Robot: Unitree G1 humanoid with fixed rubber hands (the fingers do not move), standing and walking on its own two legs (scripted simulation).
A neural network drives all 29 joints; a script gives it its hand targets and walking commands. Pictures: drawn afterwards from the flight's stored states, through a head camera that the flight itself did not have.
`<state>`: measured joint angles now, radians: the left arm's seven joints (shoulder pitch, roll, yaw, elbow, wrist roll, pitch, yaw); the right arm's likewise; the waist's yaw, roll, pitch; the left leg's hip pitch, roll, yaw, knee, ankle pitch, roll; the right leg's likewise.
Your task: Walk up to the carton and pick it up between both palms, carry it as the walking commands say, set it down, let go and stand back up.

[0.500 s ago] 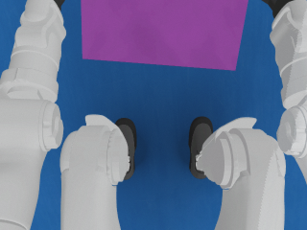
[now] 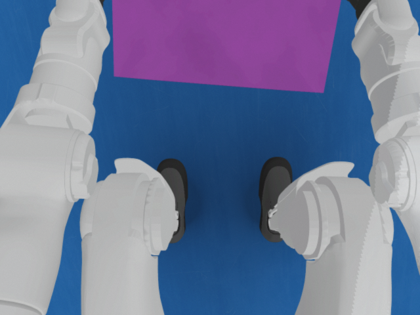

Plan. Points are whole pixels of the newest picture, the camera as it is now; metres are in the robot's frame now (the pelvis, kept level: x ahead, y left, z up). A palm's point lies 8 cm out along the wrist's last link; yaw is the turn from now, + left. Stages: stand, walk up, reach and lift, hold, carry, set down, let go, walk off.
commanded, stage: reach and lift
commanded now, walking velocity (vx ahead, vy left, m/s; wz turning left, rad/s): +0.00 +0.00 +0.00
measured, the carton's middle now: (224, 0) +0.55 +0.01 -0.25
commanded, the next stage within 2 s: none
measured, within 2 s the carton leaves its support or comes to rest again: leaves its support in 1.00 s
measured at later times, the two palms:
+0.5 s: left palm out of the picture +0.54 +0.19 -0.18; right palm out of the picture +0.54 -0.18 -0.18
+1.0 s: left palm out of the picture +0.54 +0.19 -0.17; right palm out of the picture +0.54 -0.18 -0.17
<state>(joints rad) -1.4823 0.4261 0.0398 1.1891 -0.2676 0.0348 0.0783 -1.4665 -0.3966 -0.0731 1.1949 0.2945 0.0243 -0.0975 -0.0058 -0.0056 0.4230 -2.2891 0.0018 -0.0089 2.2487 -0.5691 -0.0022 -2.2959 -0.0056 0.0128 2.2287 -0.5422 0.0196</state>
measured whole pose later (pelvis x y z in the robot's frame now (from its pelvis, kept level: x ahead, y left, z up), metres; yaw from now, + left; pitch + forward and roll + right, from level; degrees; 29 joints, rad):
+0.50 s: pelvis +0.00 +0.00 +0.01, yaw +0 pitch +35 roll -1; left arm -1.55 0.42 -0.04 1.28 -0.32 0.03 0.11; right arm -1.52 -0.39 -0.01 1.26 0.34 0.00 -0.15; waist 0.00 0.00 0.44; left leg -2.27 -0.01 -0.01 2.23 -0.56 -0.01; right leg -2.28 0.00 0.02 2.21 -0.53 0.02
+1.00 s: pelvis +0.00 +0.00 +0.00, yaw +0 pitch +36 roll -1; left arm -1.46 0.40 0.04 1.13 -0.24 0.12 0.10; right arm -1.42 -0.37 -0.10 1.12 0.28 0.10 -0.13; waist 0.00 -0.01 0.38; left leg -2.29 -0.01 -0.02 2.25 -0.58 -0.01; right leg -2.30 0.01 0.02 2.23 -0.55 0.03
